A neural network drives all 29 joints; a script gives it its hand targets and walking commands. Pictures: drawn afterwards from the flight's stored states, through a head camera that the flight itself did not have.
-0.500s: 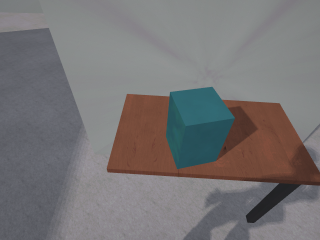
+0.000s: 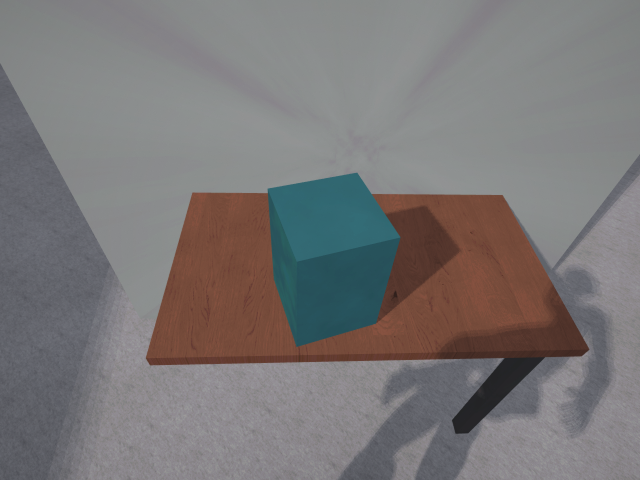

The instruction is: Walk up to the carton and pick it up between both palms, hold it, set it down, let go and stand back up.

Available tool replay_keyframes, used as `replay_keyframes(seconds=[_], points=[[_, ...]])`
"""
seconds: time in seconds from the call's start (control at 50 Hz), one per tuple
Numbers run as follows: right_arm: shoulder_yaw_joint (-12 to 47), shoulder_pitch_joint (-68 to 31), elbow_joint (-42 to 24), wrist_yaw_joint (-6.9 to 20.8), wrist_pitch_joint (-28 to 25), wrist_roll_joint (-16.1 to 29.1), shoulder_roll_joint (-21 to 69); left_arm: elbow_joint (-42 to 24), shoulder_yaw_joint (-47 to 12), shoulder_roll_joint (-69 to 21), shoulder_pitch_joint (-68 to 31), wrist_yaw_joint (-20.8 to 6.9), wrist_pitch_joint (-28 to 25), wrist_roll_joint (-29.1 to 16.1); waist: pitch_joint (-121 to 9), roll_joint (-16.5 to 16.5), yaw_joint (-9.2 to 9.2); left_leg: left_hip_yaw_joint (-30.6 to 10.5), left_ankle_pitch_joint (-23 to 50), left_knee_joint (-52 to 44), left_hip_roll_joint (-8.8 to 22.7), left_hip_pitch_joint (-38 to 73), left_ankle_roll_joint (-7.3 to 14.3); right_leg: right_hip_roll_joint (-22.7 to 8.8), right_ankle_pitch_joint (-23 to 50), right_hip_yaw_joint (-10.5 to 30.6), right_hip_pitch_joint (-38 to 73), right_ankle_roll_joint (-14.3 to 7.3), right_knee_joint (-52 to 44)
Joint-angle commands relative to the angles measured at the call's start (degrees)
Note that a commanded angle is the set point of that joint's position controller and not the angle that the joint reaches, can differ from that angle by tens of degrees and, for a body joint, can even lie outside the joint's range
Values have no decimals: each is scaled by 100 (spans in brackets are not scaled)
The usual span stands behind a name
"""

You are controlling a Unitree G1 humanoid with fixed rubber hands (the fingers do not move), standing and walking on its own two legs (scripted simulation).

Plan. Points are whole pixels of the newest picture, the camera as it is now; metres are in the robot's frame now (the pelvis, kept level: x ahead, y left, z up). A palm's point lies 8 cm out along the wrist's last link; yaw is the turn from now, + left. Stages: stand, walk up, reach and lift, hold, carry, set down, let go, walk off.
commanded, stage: walk up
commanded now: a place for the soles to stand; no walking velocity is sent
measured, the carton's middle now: (326, 261) +0.51 +0.00 -0.06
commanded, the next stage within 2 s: none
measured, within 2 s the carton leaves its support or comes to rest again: neither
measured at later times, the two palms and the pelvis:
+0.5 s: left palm out of the picture +0.12 +0.20 -0.10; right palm out of the picture +0.14 -0.34 -0.12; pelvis +0.06 -0.08 -0.01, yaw +3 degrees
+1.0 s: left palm out of the picture +0.13 +0.23 -0.10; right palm (527, 478) +0.19 -0.27 -0.11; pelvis +0.05 -0.03 +0.00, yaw +4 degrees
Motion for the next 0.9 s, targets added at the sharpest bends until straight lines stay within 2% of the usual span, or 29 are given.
replay_keyframes(seconds=[0.0,0.04,0.06,0.08,0.1,0.12,0.14,0.18,0.22,0.32,0.36,0.4,0.46,0.52,0.56,0.58,0.6,0.62,0.64,0.66,0.68,0.7,0.72,0.76,0.78,0.8,0.82,0.84,0.88], points=[[-302,-455,-650,73,-98,85,-1062,-594,55,74,-123,91,-310,-22,208,1474,107,-392,1355,-408,755,-1110,1019,291,707,-562,1128,-84,-965],[-170,-213,-721,133,-3,131,-757,-505,177,377,335,273,-377,16,-247,714,340,-82,1614,899,350,-1562,686,417,1269,-584,2345,-182,-1275],[-58,29,-751,161,28,121,-505,-459,267,682,792,355,-406,-25,-722,144,547,-1,837,1836,112,-1848,428,-92,1506,-71,2958,-305,-1382],[11,326,-870,167,83,104,-200,-493,365,1177,1023,401,-388,-59,-1124,-1093,561,135,-1189,3160,-367,-2287,78,-1439,1145,1932,3077,-845,-2044],[-88,407,-862,93,276,143,-543,-479,374,1267,892,467,-262,-222,-978,-687,513,-207,-1852,3662,-258,-2018,-2,-1935,-244,2900,2154,-1452,-2700],[-139,350,-816,47,416,110,-801,-517,383,1194,631,517,-183,-261,-629,-603,447,-411,-1812,4017,-107,-2009,18,-1877,-1379,3011,1619,-1602,-2876],[-145,343,-801,45,449,100,-880,-630,275,1002,281,566,-155,-255,-324,-434,372,-511,-1490,4186,-30,-2175,33,-1667,-1649,2643,1408,-1462,-2935],[-150,497,-674,78,457,101,-823,-730,179,777,-185,605,-198,-238,-117,-410,131,-549,-1094,3917,134,-2029,46,-1388,-955,1902,1168,-1265,-2792],[-130,324,-689,100,484,56,-730,-703,170,680,-261,602,-225,-159,36,-360,96,-483,-846,3655,94,-1900,49,-1254,-977,1600,734,-1171,-2817],[-151,-36,-763,139,534,14,-749,-659,194,601,-120,687,-331,-159,241,-309,157,-462,-605,2922,128,-1871,-45,-1425,-466,1482,619,-1339,-2858],[-163,-283,-890,174,552,13,-738,-652,218,611,-51,712,-339,-151,233,-342,178,-482,-643,2783,136,-1962,-60,-1550,120,1525,753,-1415,-2768],[-158,-464,-967,197,592,53,-752,-674,267,712,-58,717,-298,-125,-19,-453,241,-479,-813,2573,72,-1951,-28,-1453,-176,1545,1055,-1276,-2700],[-154,-621,-1024,232,587,64,-705,-769,320,842,-110,706,-237,-115,-307,-514,242,-399,-944,2335,24,-1834,14,-1483,-270,1451,1246,-1399,-2538],[-131,-591,-1080,250,537,78,-639,-852,292,834,-352,670,-208,-119,-271,-533,101,-248,-688,1670,-67,-1443,60,-1354,259,1072,990,-1322,-2284],[-116,-396,-994,247,414,92,-528,-844,272,842,-393,608,-158,-176,-364,-389,-112,-13,74,249,-199,-566,109,-993,979,513,712,-1040,-1712],[-165,-357,-1020,250,329,48,-661,-848,231,758,-350,566,-151,-194,-577,31,-173,-260,770,-325,-101,-39,189,-796,1184,242,511,-789,-1113],[-276,-421,-1051,249,279,50,-1074,-985,146,476,-282,543,-155,-229,-616,885,-188,-1275,981,-634,489,77,480,-364,1071,-101,215,-479,-250],[-352,-802,-1146,238,275,137,-1429,-1117,50,209,-118,521,-150,-235,-491,1670,37,-2316,1644,-816,1204,-92,962,223,-350,-349,-234,-174,197],[-282,-1050,-1225,213,278,187,-1347,-1111,77,220,-338,580,-102,-258,-507,1484,-122,-2283,1433,-873,1517,-978,1629,355,-1538,-159,323,-115,805],[-269,-1241,-1282,206,288,168,-1314,-1061,102,254,-301,641,-80,-287,-311,1468,-110,-2277,1283,-849,1576,-1528,1836,318,-1612,0,754,-116,1017],[-195,-1448,-1261,191,324,131,-1121,-1000,76,230,-200,638,-105,-297,-90,1396,-9,-1842,1440,-779,1330,-1509,1676,293,-1629,-55,759,-156,474],[-163,-1610,-1281,197,374,131,-1020,-965,92,297,-48,628,-155,-293,-67,1210,72,-1335,2004,-518,950,-1228,1430,382,-1263,-193,697,-178,101],[-98,-1673,-1239,194,399,111,-945,-1018,80,255,13,630,-215,-303,-76,1297,154,-1007,2581,-187,691,-873,1165,355,-686,-245,619,-153,-559],[-75,-1511,-1140,220,423,155,-971,-998,93,162,152,654,-296,-267,-367,1121,231,-917,3139,260,612,-648,900,343,666,-268,1177,-211,-1580],[-71,-1297,-1067,236,418,226,-916,-1023,103,291,165,673,-348,-214,-556,962,273,-856,3122,521,551,-759,671,83,1312,137,1656,-305,-1864],[-16,-1285,-1116,256,366,295,-719,-1036,130,550,274,699,-385,-168,-876,454,272,-805,2568,906,358,-1120,422,-424,2462,784,2221,-555,-1685],[19,-1144,-1144,275,362,245,-540,-1015,172,775,217,673,-388,-155,-985,129,161,-599,1422,1048,70,-1266,158,-937,2637,1377,2152,-846,-1788],[17,-1155,-1145,246,400,213,-596,-952,200,896,74,621,-342,-211,-741,-144,52,-413,448,954,4,-896,106,-1152,2140,1541,1420,-1191,-1875],[23,-1231,-1108,220,394,145,-670,-1047,161,659,-194,553,-290,-190,-590,24,3,-581,845,401,110,-381,248,-770,1644,1080,978,-887,-1816]])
